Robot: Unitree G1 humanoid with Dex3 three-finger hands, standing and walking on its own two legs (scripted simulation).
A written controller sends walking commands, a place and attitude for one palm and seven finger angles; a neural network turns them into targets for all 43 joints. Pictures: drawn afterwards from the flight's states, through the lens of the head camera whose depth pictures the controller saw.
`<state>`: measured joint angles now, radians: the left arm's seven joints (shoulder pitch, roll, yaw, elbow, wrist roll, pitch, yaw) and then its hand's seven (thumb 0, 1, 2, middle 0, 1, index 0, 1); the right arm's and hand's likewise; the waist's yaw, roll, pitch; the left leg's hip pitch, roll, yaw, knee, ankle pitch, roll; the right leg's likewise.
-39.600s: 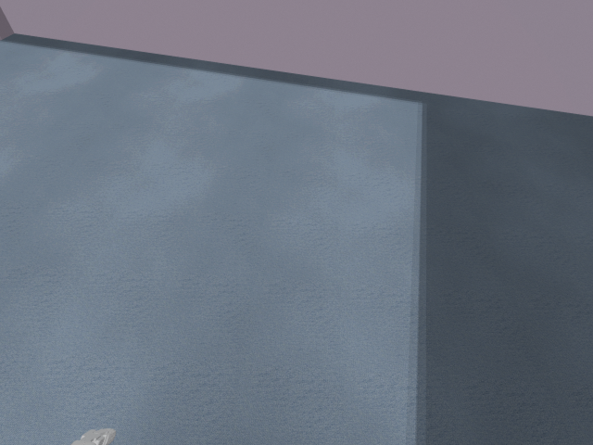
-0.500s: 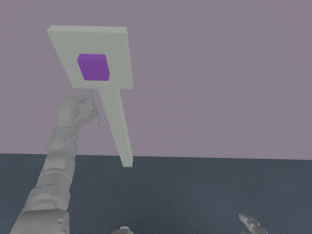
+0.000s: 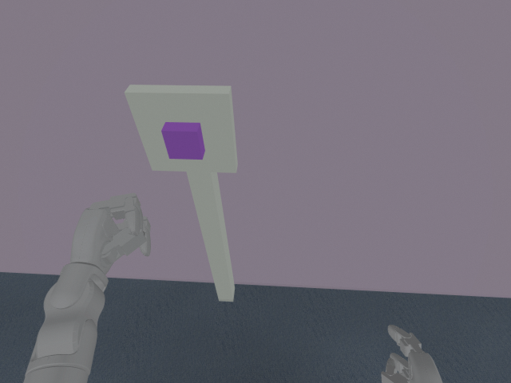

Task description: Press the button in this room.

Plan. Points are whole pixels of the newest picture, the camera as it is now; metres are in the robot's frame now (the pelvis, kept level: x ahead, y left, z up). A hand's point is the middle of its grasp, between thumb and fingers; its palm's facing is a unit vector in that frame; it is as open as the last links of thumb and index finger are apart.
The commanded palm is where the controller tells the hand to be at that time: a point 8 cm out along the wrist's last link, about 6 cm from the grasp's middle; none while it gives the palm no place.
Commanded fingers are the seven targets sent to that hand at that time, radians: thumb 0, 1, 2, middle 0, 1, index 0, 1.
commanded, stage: draw the hand back to the body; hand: left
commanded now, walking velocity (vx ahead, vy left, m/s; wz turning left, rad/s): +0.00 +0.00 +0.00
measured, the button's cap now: (184, 140) +0.54 +0.18 +0.10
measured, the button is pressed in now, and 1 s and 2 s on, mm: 0 0 0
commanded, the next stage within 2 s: step back with the hand held close in 0.96 s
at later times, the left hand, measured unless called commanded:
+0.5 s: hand (74, 262) +0.22 +0.23 +0.16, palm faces +0.34 -0.88 -0.32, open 3.1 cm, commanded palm +0.17 +0.28 +0.18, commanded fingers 0.00 0.90 0.90 -1.30 -1.50 -1.30 -1.50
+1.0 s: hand (46, 277) +0.19 +0.24 +0.18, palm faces +0.40 -0.84 -0.37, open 3.1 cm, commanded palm +0.14 +0.28 +0.20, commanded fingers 0.00 0.90 0.90 -1.30 -1.50 -1.30 -1.50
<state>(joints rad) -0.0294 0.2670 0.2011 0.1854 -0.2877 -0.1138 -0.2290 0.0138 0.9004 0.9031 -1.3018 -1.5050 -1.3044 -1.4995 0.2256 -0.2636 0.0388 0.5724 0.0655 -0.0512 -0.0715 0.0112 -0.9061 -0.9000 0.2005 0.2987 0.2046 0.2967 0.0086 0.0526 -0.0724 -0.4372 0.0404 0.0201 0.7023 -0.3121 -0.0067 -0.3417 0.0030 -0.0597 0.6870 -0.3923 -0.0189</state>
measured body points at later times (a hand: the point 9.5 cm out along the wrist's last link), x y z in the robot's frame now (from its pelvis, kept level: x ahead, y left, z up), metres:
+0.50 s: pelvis +0.01 +0.01 +0.03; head -0.01 -0.01 +0.47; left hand +0.20 +0.28 +0.18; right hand +0.20 -0.21 -0.06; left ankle +0.03 +0.13 -0.72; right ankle -0.02 -0.11 -0.72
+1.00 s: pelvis +0.01 +0.01 +0.02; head -0.01 -0.02 +0.47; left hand +0.16 +0.28 +0.20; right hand +0.21 -0.21 -0.05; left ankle +0.03 +0.13 -0.72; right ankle -0.02 -0.11 -0.72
